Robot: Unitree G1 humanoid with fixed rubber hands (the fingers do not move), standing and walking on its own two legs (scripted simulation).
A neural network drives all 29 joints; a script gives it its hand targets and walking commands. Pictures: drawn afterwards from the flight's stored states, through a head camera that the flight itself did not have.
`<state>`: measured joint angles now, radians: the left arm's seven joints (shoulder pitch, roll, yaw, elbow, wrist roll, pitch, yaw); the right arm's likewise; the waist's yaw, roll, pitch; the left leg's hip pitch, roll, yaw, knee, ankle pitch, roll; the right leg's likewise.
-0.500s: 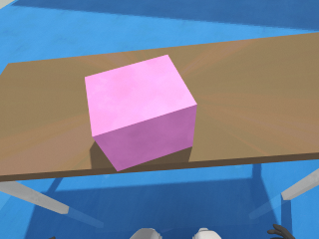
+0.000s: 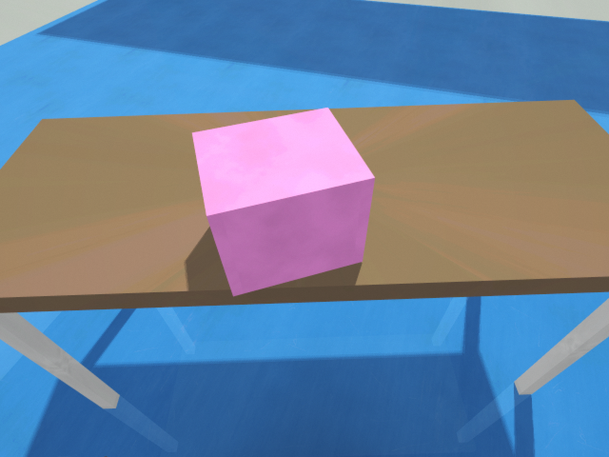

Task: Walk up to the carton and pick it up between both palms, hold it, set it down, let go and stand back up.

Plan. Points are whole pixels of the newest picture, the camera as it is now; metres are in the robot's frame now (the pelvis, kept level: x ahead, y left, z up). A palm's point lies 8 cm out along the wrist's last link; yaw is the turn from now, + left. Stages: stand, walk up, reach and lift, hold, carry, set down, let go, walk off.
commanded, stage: walk up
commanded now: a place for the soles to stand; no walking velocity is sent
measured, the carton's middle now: (281, 200) +0.51 +0.05 +0.05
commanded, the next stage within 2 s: none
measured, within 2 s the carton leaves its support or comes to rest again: neither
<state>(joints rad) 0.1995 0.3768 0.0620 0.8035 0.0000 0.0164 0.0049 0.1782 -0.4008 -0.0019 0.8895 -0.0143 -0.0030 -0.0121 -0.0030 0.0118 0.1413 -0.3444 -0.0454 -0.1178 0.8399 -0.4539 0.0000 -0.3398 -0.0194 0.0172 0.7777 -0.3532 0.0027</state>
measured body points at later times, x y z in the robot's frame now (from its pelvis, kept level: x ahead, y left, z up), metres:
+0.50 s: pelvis +0.01 +0.00 +0.01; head +0.03 +0.00 +0.46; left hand +0.11 +0.32 -0.10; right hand +0.08 -0.31 -0.11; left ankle +0.04 +0.14 -0.71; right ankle +0.05 -0.13 -0.71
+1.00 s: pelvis +0.01 +0.00 +0.01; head +0.02 +0.00 +0.46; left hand +0.11 +0.32 -0.09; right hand +0.12 -0.31 -0.11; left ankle +0.04 +0.14 -0.71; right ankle +0.05 -0.13 -0.71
